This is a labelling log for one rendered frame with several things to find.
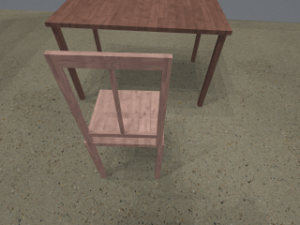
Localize chair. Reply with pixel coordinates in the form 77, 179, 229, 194
43, 51, 173, 179

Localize table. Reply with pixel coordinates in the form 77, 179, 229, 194
44, 0, 233, 107

